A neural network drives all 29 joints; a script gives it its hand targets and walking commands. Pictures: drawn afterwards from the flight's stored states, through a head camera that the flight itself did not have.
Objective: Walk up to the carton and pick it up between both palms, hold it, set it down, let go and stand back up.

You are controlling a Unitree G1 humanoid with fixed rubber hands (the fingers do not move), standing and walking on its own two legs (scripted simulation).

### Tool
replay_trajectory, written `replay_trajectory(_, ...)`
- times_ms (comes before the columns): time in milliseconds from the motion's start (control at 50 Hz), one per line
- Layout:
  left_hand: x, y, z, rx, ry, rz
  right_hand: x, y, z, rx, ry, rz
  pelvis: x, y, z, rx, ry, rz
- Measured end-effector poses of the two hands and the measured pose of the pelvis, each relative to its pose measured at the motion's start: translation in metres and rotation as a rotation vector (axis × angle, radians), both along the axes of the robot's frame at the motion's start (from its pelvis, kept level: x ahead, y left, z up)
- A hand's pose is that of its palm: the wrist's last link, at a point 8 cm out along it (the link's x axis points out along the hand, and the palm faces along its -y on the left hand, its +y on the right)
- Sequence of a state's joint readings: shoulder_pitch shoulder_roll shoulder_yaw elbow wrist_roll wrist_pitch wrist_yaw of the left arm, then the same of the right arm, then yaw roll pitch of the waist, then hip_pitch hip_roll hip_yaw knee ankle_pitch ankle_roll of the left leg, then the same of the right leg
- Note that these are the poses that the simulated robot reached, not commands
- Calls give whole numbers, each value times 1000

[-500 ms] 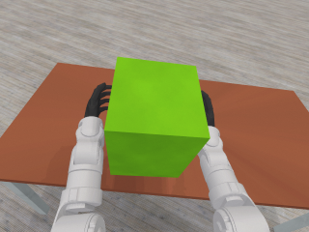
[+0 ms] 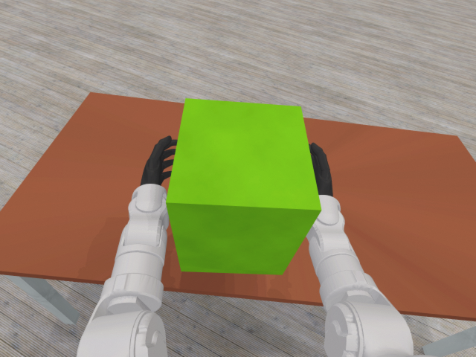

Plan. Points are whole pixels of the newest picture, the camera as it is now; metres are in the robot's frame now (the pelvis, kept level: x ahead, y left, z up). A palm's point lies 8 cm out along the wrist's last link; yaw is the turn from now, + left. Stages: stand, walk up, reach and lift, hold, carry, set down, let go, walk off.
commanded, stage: set down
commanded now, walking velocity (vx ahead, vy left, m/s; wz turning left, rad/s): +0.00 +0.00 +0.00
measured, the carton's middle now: (237, 193) +0.38 -0.01 +0.06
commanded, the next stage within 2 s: none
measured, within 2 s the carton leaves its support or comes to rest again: neither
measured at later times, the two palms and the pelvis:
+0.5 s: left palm (161, 192) +0.39 +0.13 +0.04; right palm (314, 197) +0.38 -0.16 +0.06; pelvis +0.00 +0.00 +0.00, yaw -1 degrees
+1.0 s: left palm (166, 199) +0.41 +0.13 +0.00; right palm (308, 203) +0.39 -0.16 +0.02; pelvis +0.02 +0.00 +0.00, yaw -1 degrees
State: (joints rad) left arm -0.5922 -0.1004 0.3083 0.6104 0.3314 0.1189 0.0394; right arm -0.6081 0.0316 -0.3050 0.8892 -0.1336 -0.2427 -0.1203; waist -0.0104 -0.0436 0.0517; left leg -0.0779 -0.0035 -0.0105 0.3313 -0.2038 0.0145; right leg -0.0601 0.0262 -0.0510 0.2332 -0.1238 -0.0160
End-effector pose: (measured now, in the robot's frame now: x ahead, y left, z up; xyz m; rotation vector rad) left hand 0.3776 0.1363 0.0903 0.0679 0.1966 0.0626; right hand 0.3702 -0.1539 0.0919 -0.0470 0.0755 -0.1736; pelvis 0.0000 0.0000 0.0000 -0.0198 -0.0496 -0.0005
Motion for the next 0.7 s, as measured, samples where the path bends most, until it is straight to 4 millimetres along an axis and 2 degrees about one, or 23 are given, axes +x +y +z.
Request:
replay_trajectory(320, 9, -5, -24, -18, 24, -21, 4, -5, -19, -15, 24, -19, 0, -2, 1, 7, 61, -9)
replay_trajectory(700, 22, -5, -62, 3, 62, -24, 17, -4, -51, -22, 65, -16, 13, 0, -1, 0, 173, -14)
